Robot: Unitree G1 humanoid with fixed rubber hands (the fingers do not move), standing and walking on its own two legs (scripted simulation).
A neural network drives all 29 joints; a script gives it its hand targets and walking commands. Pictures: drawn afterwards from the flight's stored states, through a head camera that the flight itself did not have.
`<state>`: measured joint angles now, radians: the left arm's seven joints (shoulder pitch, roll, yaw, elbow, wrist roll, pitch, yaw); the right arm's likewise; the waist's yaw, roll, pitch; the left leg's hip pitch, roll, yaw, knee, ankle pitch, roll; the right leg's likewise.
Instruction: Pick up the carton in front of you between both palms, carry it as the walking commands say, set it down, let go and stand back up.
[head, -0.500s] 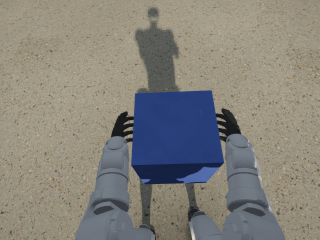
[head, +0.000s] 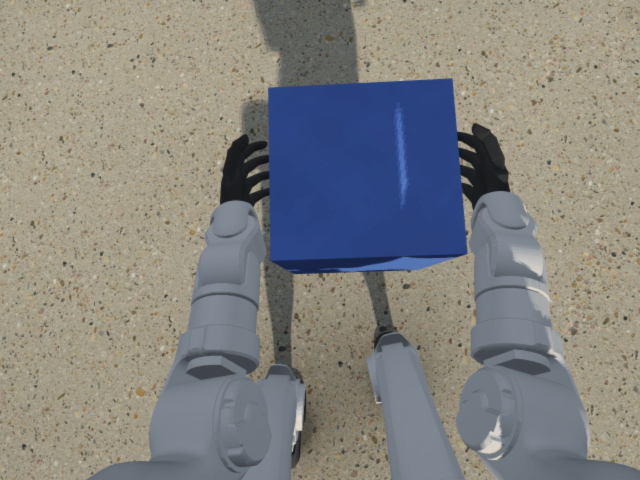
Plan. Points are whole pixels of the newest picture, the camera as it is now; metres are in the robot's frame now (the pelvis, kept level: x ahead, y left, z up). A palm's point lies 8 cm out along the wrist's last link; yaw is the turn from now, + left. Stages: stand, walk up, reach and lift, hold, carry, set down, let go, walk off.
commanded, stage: set down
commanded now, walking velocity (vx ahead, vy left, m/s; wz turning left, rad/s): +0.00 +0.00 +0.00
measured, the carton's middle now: (357, 196) +0.46 -0.09 -0.16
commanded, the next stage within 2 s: none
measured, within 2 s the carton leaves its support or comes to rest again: rests again in 1.52 s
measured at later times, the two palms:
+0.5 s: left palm (282, 198) +0.50 +0.03 -0.23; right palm (469, 204) +0.44 -0.27 -0.24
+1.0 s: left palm (302, 204) +0.53 +0.01 -0.37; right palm (456, 213) +0.46 -0.29 -0.37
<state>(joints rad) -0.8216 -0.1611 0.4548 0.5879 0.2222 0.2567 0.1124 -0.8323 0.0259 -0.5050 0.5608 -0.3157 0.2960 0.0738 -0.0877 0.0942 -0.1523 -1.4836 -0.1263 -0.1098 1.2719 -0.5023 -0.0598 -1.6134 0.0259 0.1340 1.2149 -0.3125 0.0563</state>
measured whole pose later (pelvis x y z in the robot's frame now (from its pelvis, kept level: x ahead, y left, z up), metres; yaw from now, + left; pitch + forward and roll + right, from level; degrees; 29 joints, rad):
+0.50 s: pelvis -0.03 +0.00 -0.12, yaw +3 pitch +46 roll +6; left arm -1.20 -0.01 0.42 0.78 0.16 0.28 0.15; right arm -1.14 -0.10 -0.50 0.67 -0.26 0.34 0.02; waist -0.14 0.11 -0.04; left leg -1.94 -0.19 -0.08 1.73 -0.61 -0.10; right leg -2.08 0.07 0.17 1.66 -0.39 0.09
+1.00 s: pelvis -0.04 +0.00 -0.20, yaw +5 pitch +43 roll +5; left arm -1.52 0.15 0.21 0.97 0.02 0.27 0.21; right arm -1.37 -0.24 -0.51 0.78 -0.18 0.31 0.02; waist -0.20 0.09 0.28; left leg -2.10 -0.25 -0.09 2.02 -0.68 -0.13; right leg -2.25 0.04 0.14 1.95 -0.45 0.08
